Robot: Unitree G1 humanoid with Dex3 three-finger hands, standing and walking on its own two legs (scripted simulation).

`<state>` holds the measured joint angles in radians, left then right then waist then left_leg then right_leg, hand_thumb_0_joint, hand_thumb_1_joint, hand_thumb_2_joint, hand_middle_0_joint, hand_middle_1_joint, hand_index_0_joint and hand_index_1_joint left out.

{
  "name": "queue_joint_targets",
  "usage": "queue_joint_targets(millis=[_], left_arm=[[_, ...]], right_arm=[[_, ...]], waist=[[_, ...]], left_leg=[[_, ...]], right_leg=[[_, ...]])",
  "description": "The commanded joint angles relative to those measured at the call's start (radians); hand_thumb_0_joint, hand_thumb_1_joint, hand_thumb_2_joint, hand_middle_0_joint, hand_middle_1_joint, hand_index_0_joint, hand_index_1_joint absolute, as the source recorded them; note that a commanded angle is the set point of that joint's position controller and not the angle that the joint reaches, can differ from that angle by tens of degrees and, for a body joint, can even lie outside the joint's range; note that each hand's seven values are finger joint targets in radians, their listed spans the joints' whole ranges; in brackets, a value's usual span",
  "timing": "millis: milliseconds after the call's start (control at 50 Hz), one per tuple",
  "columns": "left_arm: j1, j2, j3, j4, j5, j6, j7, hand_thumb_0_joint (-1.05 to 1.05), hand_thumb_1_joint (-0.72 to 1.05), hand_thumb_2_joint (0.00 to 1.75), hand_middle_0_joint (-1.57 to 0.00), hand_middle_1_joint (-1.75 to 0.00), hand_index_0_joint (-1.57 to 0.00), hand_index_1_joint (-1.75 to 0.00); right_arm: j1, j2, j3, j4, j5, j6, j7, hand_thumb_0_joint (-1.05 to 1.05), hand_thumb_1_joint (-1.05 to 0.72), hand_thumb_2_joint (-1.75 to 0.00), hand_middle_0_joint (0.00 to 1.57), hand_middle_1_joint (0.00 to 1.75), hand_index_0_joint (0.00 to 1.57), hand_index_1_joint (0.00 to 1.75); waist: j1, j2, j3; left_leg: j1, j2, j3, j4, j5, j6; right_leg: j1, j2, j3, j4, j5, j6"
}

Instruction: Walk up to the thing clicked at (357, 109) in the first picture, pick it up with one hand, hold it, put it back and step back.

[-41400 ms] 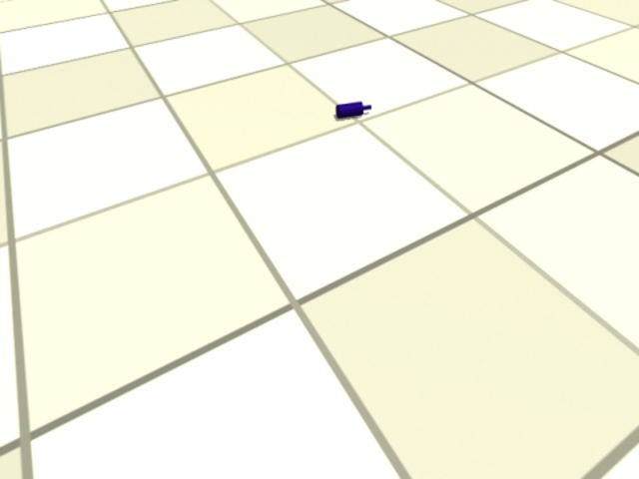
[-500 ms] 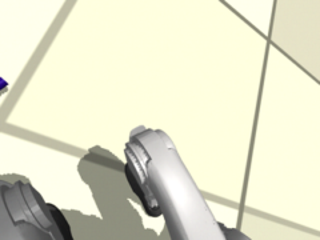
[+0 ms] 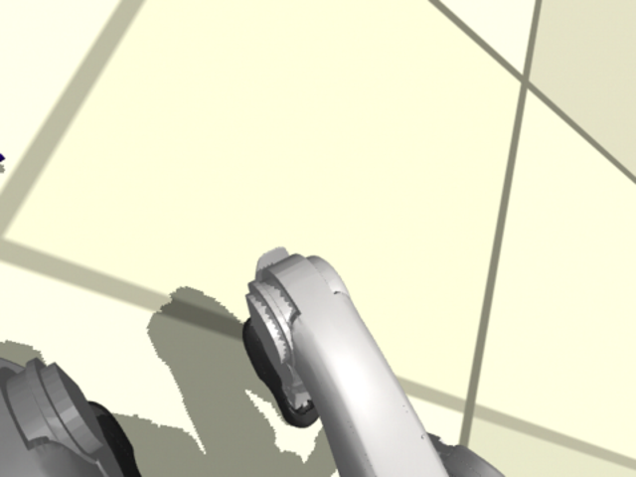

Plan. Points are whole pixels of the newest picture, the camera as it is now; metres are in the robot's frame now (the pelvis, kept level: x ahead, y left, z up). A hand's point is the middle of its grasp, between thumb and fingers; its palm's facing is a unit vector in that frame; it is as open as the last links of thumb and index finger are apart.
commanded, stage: open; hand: left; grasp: from above
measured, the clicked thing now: out of the picture +0.49 +0.29 -0.28
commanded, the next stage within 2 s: withdraw in 0.24 s
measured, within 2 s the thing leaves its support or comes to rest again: rests again in 0.54 s
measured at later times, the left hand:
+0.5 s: hand out of the picture +0.47 +0.31 -0.24, palm faces -0.32 -0.29 -0.90, open 13.2 cm
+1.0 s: hand out of the picture +0.42 +0.32 -0.09, palm faces -0.48 -0.11 -0.87, open 14.0 cm
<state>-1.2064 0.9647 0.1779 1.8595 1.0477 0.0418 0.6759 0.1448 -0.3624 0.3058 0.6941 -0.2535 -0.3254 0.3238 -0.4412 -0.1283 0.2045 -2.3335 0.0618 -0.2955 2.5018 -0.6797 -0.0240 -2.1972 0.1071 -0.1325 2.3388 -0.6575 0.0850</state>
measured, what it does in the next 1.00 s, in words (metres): stands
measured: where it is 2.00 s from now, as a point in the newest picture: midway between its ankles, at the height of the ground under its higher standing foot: (215, 436)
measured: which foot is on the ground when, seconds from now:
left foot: down 0.00-1.00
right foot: down 0.00-1.00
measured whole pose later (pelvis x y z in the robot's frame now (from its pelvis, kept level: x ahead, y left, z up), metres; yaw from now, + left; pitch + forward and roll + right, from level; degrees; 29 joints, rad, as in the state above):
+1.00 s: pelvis -0.01 -0.01 +0.04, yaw +7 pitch +30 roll -8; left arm -0.95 0.69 -0.08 1.22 1.12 -0.14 0.12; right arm 0.13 -0.32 0.08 0.66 -0.11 -0.03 0.16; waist -0.20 0.00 -0.04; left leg -2.24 0.04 -0.18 2.32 -0.62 -0.03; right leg -2.13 0.04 -0.06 2.25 -0.66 0.05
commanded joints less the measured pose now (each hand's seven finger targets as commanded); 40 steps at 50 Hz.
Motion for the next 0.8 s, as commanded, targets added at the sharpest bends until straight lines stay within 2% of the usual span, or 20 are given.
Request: queue_joint_targets(millis=[0, 20, 80, 100, 120, 220, 240, 300, 340, 400, 480, 500, 520, 560, 600, 680, 700, 720, 740, 780], left_arm=[[-0.248, 0.203, -0.020, -0.109, -0.008, 0.009, 0.042, 0.00, -0.25, 0.93, -0.33, -0.90, -0.32, -0.91], [-0.267, 0.182, -0.042, -0.128, -0.014, 0.004, 0.038, 0.00, -0.26, 0.93, -0.33, -0.91, -0.31, -0.92], [-0.237, 0.214, -0.012, -0.112, -0.008, 0.007, 0.035, 0.00, -0.29, 0.99, -0.29, -0.95, -0.28, -0.96], [-0.255, 0.190, -0.037, -0.133, -0.010, 0.004, 0.033, 0.00, -0.30, 0.98, -0.28, -0.95, -0.27, -0.96], [-0.245, 0.213, -0.014, -0.119, -0.009, 0.004, 0.038, 0.00, -0.31, 1.00, -0.27, -0.97, -0.26, -0.98], [-0.257, 0.193, -0.039, -0.141, -0.015, 0.000, 0.027, 0.00, -0.36, 1.04, -0.24, -0.99, -0.22, -1.01], [-0.258, 0.215, -0.019, -0.138, -0.015, -0.003, 0.034, 0.00, -0.35, 1.04, -0.23, -1.02, -0.22, -1.03], [-0.251, 0.201, -0.029, -0.139, -0.017, -0.003, 0.032, 0.00, -0.38, 1.09, -0.21, -1.04, -0.19, -1.06], [-0.253, 0.200, -0.027, -0.146, -0.019, -0.004, 0.028, 0.00, -0.44, 1.02, -0.16, -0.96, -0.16, -0.98], [-0.267, 0.209, -0.026, -0.196, -0.021, -0.002, 0.017, 0.00, -0.47, 0.94, -0.14, -0.91, -0.13, -0.91], [-0.247, 0.193, -0.045, -0.348, -0.017, 0.005, -0.019, 0.00, -0.51, 0.96, -0.12, -0.91, -0.11, -0.93], [-0.262, 0.200, -0.037, -0.464, -0.005, 0.006, -0.035, 0.00, -0.51, 0.96, -0.11, -0.92, -0.10, -0.93], [-0.196, 0.203, -0.023, -0.483, -0.003, 0.012, -0.050, 0.00, -0.53, 0.98, -0.10, -0.92, -0.09, -0.94], [-0.113, 0.146, -0.050, -0.533, 0.013, 0.020, -0.104, 0.00, -0.54, 0.99, -0.11, -0.92, -0.09, -0.94], [-0.030, 0.144, -0.038, -0.611, 0.026, 0.030, -0.165, 0.00, -0.55, 1.00, -0.10, -0.94, -0.08, -0.96], [0.050, -0.021, -0.118, -0.683, 0.018, 0.017, -0.325, 0.00, -0.54, 1.00, -0.09, -0.95, -0.08, -0.96], [0.078, -0.005, -0.110, -0.693, 0.023, 0.008, -0.364, 0.00, -0.54, 1.00, -0.10, -0.95, -0.08, -0.97], [0.066, -0.035, -0.131, -0.743, 0.017, -0.008, -0.405, 0.00, -0.52, 0.99, -0.11, -0.94, -0.09, -0.96], [0.039, -0.098, -0.184, -0.808, 0.015, -0.027, -0.449, 0.00, -0.51, 0.99, -0.11, -0.94, -0.09, -0.96], [-0.009, -0.105, -0.200, -0.832, 0.016, -0.061, -0.511, 0.00, -0.51, 1.00, -0.10, -0.95, -0.09, -0.96]], right_arm=[[0.228, -0.335, -0.086, 0.028, 0.010, -0.002, -0.003, 0.00, -0.89, -0.90, 0.20, 0.30, 0.20, 0.30], [0.217, -0.329, -0.085, 0.020, 0.010, 0.000, -0.004, 0.00, -0.89, -0.90, 0.20, 0.30, 0.20, 0.30], [0.240, -0.336, -0.087, 0.029, 0.012, 0.003, -0.003, 0.00, -0.89, -0.90, 0.20, 0.30, 0.20, 0.30], [0.229, -0.328, -0.085, 0.021, 0.012, 0.005, -0.003, 0.00, -0.89, -0.90, 0.20, 0.30, 0.20, 0.30], [0.240, -0.324, -0.076, 0.025, 0.010, 0.005, -0.004, 0.00, -0.89, -0.90, 0.20, 0.30, 0.20, 0.30], [0.234, -0.325, -0.087, 0.026, 0.014, 0.005, -0.008, 0.00, -0.89, -0.90, 0.20, 0.30, 0.20, 0.30], [0.249, -0.334, -0.081, 0.031, 0.010, 0.006, -0.008, 0.00, -0.89, -0.90, 0.20, 0.30, 0.20, 0.30], [0.243, -0.323, -0.080, 0.032, 0.014, 0.004, -0.007, 0.00, -0.89, -0.90, 0.20, 0.30, 0.20, 0.30], [0.254, -0.324, -0.079, 0.030, 0.012, 0.006, -0.004, 0.00, -0.90, -0.90, 0.20, 0.30, 0.20, 0.30], [0.254, -0.326, -0.092, 0.030, 0.018, 0.007, -0.005, 0.00, -0.90, -0.90, 0.20, 0.30, 0.20, 0.30], [0.217, -0.299, -0.114, 0.027, 0.036, 0.021, -0.005, 0.00, -0.91, -0.91, 0.20, 0.30, 0.20, 0.30], [0.221, -0.296, -0.127, 0.026, 0.044, 0.025, -0.001, 0.00, -0.91, -0.91, 0.20, 0.30, 0.20, 0.30], [0.214, -0.295, -0.145, 0.039, 0.054, 0.033, -0.003, 0.00, -0.91, -0.91, 0.20, 0.30, 0.20, 0.30], [0.191, -0.276, -0.175, 0.031, 0.079, 0.060, 0.001, 0.00, -0.91, -0.91, 0.20, 0.30, 0.20, 0.30], [0.201, -0.263, -0.209, 0.033, 0.105, 0.095, 0.002, 0.00, -0.91, -0.91, 0.20, 0.30, 0.20, 0.30], [0.216, -0.235, -0.265, 0.005, 0.131, 0.159, -0.013, 0.00, -0.91, -0.91, 0.20, 0.30, 0.20, 0.30], [0.243, -0.239, -0.282, 0.014, 0.135, 0.178, -0.025, 0.00, -0.91, -0.91, 0.20, 0.30, 0.20, 0.30], [0.253, -0.239, -0.298, 0.005, 0.140, 0.195, -0.035, 0.00, -0.90, -0.90, 0.20, 0.30, 0.20, 0.30], [0.242, -0.227, -0.309, -0.010, 0.147, 0.210, -0.043, 0.00, -0.90, -0.90, 0.20, 0.30, 0.20, 0.30], [0.249, -0.223, -0.324, -0.020, 0.154, 0.241, -0.072, 0.00, -0.90, -0.90, 0.20, 0.30, 0.20, 0.30]], waist=[[-0.063, 0.519, -0.627], [-0.061, 0.531, -0.624], [-0.054, 0.523, -0.625], [-0.052, 0.532, -0.637], [-0.057, 0.518, -0.647], [-0.064, 0.523, -0.618], [-0.060, 0.531, -0.644], [-0.058, 0.535, -0.625], [-0.061, 0.533, -0.629], [-0.044, 0.578, -0.677], [0.016, 0.667, -0.807], [0.037, 0.717, -0.866], [0.070, 0.741, -0.915], [0.104, 0.746, -0.920], [0.155, 0.705, -0.955], [0.142, 0.509, -0.852], [0.147, 0.469, -0.853], [0.143, 0.441, -0.868], [0.141, 0.432, -0.882], [0.126, 0.359, -0.830]], left_leg=[[0.473, 0.027, 0.127, -0.245, 0.164, 0.023], [0.471, 0.028, 0.130, -0.251, 0.154, 0.022], [0.477, 0.028, 0.126, -0.254, 0.161, 0.021], [0.482, 0.029, 0.126, -0.249, 0.171, 0.021], [0.487, 0.028, 0.125, -0.245, 0.180, 0.023], [0.479, 0.026, 0.131, -0.239, 0.154, 0.024], [0.487, 0.029, 0.128, -0.245, 0.171, 0.023], [0.489, 0.028, 0.127, -0.246, 0.172, 0.021], [0.490, 0.027, 0.126, -0.249, 0.183, 0.021], [0.531, 0.029, 0.128, -0.256, 0.201, 0.016], [0.600, 0.028, 0.144, -0.271, 0.259, 0.008], [0.644, 0.023, 0.143, -0.278, 0.293, 0.004], [0.675, 0.024, 0.140, -0.292, 0.306, -0.002], [0.645, 0.014, 0.157, -0.305, 0.283, 0.003], [0.587, 0.004, 0.183, -0.306, 0.278, 0.014], [0.460, -0.011, 0.204, -0.325, 0.201, 0.037], [0.462, -0.013, 0.205, -0.336, 0.200, 0.041], [0.480, -0.017, 0.203, -0.355, 0.187, 0.041], [0.500, -0.022, 0.199, -0.371, 0.179, 0.037], [0.485, -0.026, 0.193, -0.381, 0.133, 0.040]], right_leg=[[0.363, 0.023, -0.156, -0.222, 0.245, -0.096], [0.375, 0.026, -0.150, -0.228, 0.240, -0.098], [0.369, 0.023, -0.157, -0.221, 0.238, -0.099], [0.376, 0.025, -0.154, -0.220, 0.247, -0.099], [0.385, 0.022, -0.159, -0.223, 0.259, -0.096], [0.363, 0.021, -0.150, -0.229, 0.239, -0.095], [0.385, 0.022, -0.156, -0.232, 0.251, -0.096], [0.373, 0.019, -0.157, -0.226, 0.253, -0.097], [0.381, 0.018, -0.157, -0.224, 0.262, -0.097], [0.392, 0.016, -0.156, -0.223, 0.276, -0.100], [0.427, 0.022, -0.143, -0.217, 0.328, -0.109], [0.413, 0.015, -0.143, -0.207, 0.343, -0.112], [0.392, 0.014, -0.146, -0.193, 0.342, -0.118], [0.367, 0.013, -0.127, -0.199, 0.316, -0.123], [0.380, 0.015, -0.101, -0.210, 0.319, -0.122], [0.378, 0.009, -0.066, -0.275, 0.243, -0.122], [0.404, 0.008, -0.060, -0.292, 0.239, -0.120], [0.404, 0.003, -0.060, -0.306, 0.223, -0.120], [0.407, -0.001, -0.054, -0.313, 0.204, -0.126], [0.369, -0.005, -0.045, -0.339, 0.141, -0.131]])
